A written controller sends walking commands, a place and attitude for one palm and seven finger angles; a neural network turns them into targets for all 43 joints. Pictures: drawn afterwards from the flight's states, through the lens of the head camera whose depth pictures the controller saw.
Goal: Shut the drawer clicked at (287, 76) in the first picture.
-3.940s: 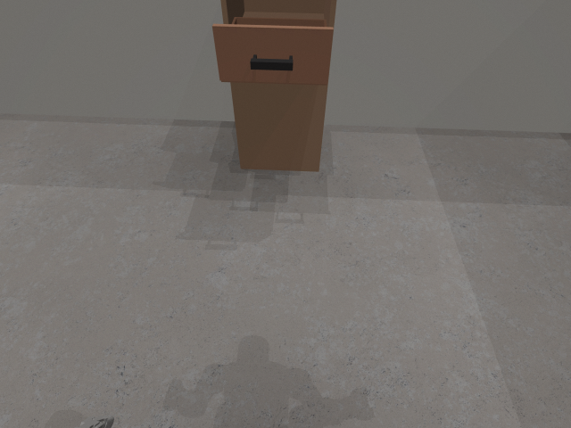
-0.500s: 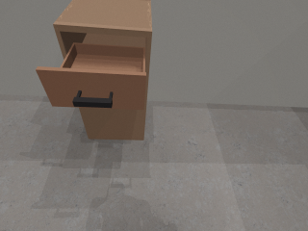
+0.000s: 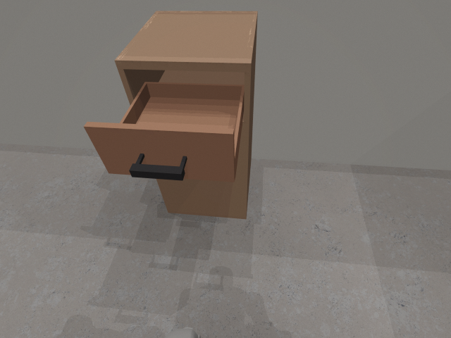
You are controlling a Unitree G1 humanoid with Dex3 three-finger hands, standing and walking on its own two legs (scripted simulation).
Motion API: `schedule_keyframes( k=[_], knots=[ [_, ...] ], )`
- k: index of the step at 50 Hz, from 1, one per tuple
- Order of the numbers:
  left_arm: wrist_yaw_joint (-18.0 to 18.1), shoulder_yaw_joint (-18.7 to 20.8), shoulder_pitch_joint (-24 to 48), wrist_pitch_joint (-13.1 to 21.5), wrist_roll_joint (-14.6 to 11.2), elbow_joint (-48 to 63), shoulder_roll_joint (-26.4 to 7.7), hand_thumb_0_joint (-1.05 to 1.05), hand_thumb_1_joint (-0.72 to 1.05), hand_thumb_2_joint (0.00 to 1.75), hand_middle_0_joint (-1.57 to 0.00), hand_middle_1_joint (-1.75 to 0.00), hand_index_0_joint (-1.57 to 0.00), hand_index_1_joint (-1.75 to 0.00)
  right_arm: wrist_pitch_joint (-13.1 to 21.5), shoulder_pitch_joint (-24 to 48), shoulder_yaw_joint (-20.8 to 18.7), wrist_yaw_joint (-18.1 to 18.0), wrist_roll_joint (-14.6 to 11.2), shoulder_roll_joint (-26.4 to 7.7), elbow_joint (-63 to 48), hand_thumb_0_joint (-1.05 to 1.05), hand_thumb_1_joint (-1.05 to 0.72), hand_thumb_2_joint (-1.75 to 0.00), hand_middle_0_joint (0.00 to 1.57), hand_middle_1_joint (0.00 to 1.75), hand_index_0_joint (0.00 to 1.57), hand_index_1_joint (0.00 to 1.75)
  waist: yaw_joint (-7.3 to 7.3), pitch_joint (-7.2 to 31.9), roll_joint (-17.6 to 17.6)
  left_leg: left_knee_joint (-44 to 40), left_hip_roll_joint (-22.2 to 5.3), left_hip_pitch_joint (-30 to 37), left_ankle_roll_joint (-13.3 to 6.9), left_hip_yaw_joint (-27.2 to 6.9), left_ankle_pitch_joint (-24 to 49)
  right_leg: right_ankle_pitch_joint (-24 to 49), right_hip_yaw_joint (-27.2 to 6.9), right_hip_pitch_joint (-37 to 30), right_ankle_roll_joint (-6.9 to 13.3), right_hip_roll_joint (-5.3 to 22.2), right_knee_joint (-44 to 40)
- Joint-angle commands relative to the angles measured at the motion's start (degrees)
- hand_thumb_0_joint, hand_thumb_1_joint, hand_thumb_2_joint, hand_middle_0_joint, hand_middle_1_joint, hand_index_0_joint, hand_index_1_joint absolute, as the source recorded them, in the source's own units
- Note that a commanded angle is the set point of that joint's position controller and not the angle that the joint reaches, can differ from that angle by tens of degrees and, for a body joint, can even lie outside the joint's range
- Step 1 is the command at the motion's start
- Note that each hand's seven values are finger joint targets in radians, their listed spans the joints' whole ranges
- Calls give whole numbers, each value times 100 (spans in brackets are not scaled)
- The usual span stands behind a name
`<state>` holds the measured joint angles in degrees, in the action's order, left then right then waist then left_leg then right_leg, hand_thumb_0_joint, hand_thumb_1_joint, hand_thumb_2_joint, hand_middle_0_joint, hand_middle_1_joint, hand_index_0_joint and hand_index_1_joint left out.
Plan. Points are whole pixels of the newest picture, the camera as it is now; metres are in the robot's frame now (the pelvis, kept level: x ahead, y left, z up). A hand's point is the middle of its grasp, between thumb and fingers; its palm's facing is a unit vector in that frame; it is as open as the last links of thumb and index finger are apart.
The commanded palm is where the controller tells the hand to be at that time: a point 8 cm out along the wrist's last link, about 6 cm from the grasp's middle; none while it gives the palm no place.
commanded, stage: take the last steps up to it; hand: left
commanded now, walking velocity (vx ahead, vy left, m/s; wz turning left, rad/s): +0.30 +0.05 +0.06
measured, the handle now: (160, 165) +0.52 +0.22 -0.04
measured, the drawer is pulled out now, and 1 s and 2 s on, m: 0.29 0.29 0.29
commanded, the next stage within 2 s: come to a stop and stand still in 0.46 s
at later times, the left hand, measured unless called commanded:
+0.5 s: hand (138, 306) +0.22 +0.23 -0.17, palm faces +0.04 -0.97 -0.23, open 7.4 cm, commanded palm none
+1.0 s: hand (132, 301) +0.23 +0.25 -0.19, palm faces +0.06 -0.97 -0.22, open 7.3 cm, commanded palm none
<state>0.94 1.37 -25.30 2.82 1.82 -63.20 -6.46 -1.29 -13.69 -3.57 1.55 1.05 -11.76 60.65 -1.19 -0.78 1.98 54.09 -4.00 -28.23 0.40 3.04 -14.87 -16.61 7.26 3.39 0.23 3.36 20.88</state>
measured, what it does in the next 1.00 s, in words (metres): walks ahead: left foot, then right foot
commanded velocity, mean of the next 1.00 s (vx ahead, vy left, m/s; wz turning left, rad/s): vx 0.04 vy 0.01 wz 0.00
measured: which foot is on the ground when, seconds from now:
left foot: up 0.00-0.18, down 0.20-0.54, up 0.56-0.96, down 0.98-1.00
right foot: down 0.00-0.20, up 0.22-0.52, down 0.54-1.00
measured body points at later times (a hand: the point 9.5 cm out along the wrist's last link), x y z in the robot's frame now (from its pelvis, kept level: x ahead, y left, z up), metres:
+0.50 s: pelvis +0.14 +0.04 -0.01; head +0.15 +0.02 +0.44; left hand +0.21 +0.28 -0.15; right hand +0.16 -0.20 -0.17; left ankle +0.12 +0.16 -0.75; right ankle +0.20 -0.07 -0.73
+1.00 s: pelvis +0.20 +0.06 -0.02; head +0.23 +0.07 +0.43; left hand +0.23 +0.30 -0.18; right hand +0.27 -0.18 -0.16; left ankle +0.21 +0.17 -0.75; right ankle +0.22 -0.06 -0.75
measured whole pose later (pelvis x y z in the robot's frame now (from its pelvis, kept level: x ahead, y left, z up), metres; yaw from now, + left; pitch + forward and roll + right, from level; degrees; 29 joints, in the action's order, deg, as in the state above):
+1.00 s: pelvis +0.20 +0.06 -0.02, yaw +0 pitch -1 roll -1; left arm 2.2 3.1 -12.4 -2.3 1.3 -58.4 -10.5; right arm -1.8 -9.3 -2.9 -1.1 0.2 -10.3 58.4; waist -0.8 -5.3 -0.6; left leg 31.9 -1.6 -15.3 0.4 3.2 -14.8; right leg -15.3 7.4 16.4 -0.1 3.7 33.0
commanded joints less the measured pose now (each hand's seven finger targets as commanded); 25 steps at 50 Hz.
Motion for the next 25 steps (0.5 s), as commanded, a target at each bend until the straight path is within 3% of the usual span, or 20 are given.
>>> schedule_keyframes(
  k=[1,4,6,7,8,9,10,11,12,13,14,15,17,22,23,25],
  knots=[
    [48,181,-498,172,-21,44,-971,0,90,90,-20,-30,-20,-30,216,731,34,43,-9,28,-584,0,-90,-90,20,30,20,30,-157,-731,-1044,-719,-77,-487,25,216,189,1507,-795,131,651,1392,-1036],
    [48,207,-551,130,-8,-57,-1031,0,90,90,-20,-30,-20,-30,275,942,72,70,-21,72,-668,0,-90,-90,20,30,20,30,-231,-669,-1237,-1379,46,-5,-78,380,88,1648,-631,131,609,1354,-832],
    [53,239,-521,95,-17,-88,-1048,0,90,90,-20,-30,-20,-30,328,829,78,48,-20,44,-636,0,-90,-90,20,30,20,30,-166,-580,-1238,-1851,146,517,-157,476,46,1849,-576,153,573,1302,-521],
    [52,251,-426,84,-39,-92,-1065,0,90,90,-20,-30,-20,-30,363,479,70,10,-4,-25,-522,0,-90,-90,20,30,20,30,26,-383,-1164,-2285,295,1051,-189,626,179,2230,-389,157,495,1150,-82],
    [51,247,-353,69,-47,-93,-1026,0,90,90,-20,-30,-20,-30,412,-162,29,-43,21,-188,-293,0,-90,-90,20,30,20,30,302,-102,-899,-2721,338,2044,-224,654,415,2516,-208,468,372,970,776],
    [26,214,-442,64,-80,-43,-832,0,90,90,-20,-30,-20,-30,458,-949,-79,-133,59,-637,-84,0,-90,-90,20,30,20,30,588,516,-97,-2766,-312,3461,-426,-1,956,1841,33,1238,165,687,2000],
    [-8,168,-496,67,-138,101,-507,0,90,90,-20,-30,-20,-30,466,-1562,-217,-213,71,-1253,51,0,-90,-90,20,30,20,30,715,1048,1298,-3133,-1800,4382,-1017,-1954,1665,-1108,298,2522,-78,-22,3537],
    [18,164,-61,71,-88,308,-560,0,90,90,-20,-30,-20,-30,413,-1767,-208,-240,14,-1286,132,0,-90,-90,20,30,20,30,805,927,1081,-3502,-2160,4128,-1368,-2249,1630,-1915,-190,2973,43,-88,4526],
    [23,168,325,58,-103,378,-527,0,90,90,-20,-30,-20,-30,443,-1460,-175,-286,3,-1122,99,0,-90,-90,20,30,20,30,758,602,1080,-3656,-2160,3557,-1440,-2165,1372,-1613,-431,3252,79,140,5076],
    [-8,189,524,42,-102,392,-572,0,90,90,-20,-30,-20,-30,461,-1048,-126,-301,-5,-845,-11,0,-90,-90,20,30,20,30,610,166,655,-3747,-2033,3025,-1406,-1920,1207,-1276,-563,3380,68,311,5198],
    [-49,209,621,24,-82,372,-526,0,90,90,-20,-30,-20,-30,495,-726,-55,-296,12,-578,-71,0,-90,-90,20,30,20,30,457,-153,428,-3894,-1821,2448,-1242,-1465,1264,-982,-622,3226,27,461,4949],
    [-72,202,511,-27,-58,321,-431,0,90,90,-20,-30,-20,-30,520,-490,12,-297,15,-405,-93,0,-90,-90,20,30,20,30,258,-292,440,-3967,-1604,1958,-1082,-1019,1460,-810,-581,2868,-10,512,4586],
    [-86,200,300,-146,-50,305,-268,0,90,90,-20,-30,-20,-30,539,-279,4,-298,26,-300,-170,0,-90,-90,20,30,20,30,40,-284,608,-4076,-1330,1467,-1018,-466,1473,-598,-431,2324,-69,475,3745],
    [-131,172,504,-208,-18,487,-343,0,90,90,-20,-30,-20,-30,430,-57,-45,-246,35,-539,-196,0,-90,-90,20,30,20,30,-64,-443,602,-4081,-1168,968,-978,-318,43,-14,-100,1453,-118,209,2206],
    [-132,184,566,-185,-5,528,-413,0,90,90,-20,-30,-20,-30,414,-102,-49,-240,35,-529,-176,0,-90,-90,20,30,20,30,-82,-485,405,-3937,-1122,850,-916,-363,-102,121,-38,1244,-123,126,1940],
    [-116,221,278,-158,11,453,-560,0,90,90,-20,-30,-20,-30,364,-65,-38,-226,30,-497,-145,0,-90,-90,20,30,20,30,-271,-443,120,-3350,-837,614,-640,-185,-728,473,59,507,-135,-17,1235]
  ],
)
